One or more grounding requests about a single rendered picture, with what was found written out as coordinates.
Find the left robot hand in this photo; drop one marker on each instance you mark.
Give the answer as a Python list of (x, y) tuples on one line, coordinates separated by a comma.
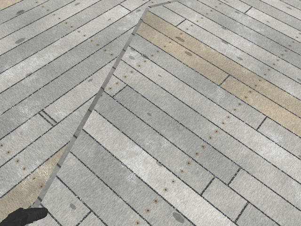
[(21, 217)]

